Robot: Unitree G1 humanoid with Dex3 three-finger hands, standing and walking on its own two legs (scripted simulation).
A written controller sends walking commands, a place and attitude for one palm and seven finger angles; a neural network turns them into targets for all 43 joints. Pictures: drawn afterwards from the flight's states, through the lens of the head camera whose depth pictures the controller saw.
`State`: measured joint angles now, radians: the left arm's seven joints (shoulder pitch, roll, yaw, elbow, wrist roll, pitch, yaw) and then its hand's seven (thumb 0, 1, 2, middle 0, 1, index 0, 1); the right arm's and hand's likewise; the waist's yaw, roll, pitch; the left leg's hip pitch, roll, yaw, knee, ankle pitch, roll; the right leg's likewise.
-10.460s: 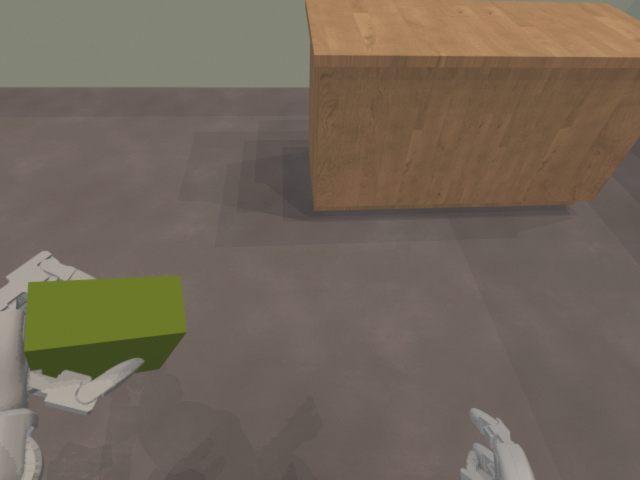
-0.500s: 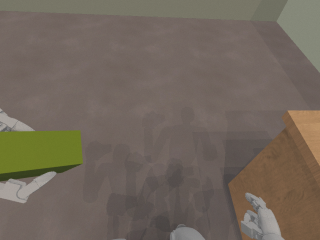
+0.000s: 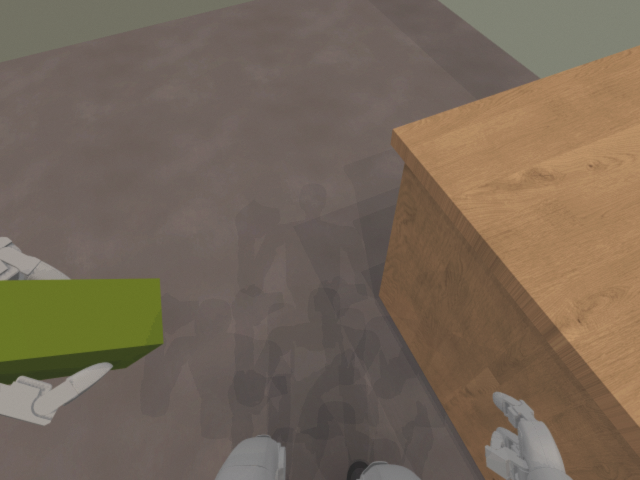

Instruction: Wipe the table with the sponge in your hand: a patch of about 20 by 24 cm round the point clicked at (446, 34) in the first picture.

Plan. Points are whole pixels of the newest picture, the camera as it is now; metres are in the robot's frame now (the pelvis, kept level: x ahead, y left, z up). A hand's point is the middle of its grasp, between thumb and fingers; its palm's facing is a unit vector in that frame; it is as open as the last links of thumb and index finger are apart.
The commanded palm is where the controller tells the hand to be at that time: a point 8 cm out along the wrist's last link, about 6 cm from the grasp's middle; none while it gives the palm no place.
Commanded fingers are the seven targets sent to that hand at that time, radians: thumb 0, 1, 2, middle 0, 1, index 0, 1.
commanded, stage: turn to face it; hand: left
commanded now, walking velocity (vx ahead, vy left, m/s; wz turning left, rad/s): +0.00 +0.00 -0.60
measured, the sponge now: (94, 332) +0.23 +0.21 +0.14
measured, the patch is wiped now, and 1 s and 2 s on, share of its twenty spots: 0.00 0.00 0.00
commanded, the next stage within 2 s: none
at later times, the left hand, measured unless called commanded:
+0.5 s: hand (154, 337) +0.22 +0.14 +0.16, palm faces +0.16 -0.86 -0.48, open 9.8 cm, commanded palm +0.17 +0.19 +0.18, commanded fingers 0.00 0.10 1.30 -1.20 -1.60 -1.20 -1.60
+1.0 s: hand (254, 383) +0.18 +0.06 +0.17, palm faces -0.12 -0.89 -0.44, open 9.8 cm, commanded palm +0.16 +0.11 +0.18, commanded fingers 0.00 0.10 1.30 -1.20 -1.60 -1.20 -1.60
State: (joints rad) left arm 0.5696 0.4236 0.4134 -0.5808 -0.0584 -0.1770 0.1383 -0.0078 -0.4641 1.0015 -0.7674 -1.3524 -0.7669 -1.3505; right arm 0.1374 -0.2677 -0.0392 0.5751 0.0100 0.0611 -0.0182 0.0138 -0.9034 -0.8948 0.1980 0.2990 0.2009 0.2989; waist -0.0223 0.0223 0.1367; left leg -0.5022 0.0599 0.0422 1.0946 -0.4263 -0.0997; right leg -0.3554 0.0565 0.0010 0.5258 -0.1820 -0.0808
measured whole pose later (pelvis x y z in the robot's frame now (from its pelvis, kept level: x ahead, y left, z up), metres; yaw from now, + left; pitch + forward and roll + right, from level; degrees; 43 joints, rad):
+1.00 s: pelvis -0.13 -0.02 +0.00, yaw -36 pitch -1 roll +0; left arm 0.47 0.36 0.38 -0.54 -0.02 -0.16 0.15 -0.01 -0.47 1.00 -0.77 -1.35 -0.77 -1.35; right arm 0.19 -0.21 -0.01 0.52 0.02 0.01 -0.02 0.01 -0.90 -0.90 0.20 0.30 0.20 0.30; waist 0.04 0.00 0.08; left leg -0.25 0.14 0.15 0.57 -0.29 -0.04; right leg -0.50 0.01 -0.05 0.98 -0.44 0.05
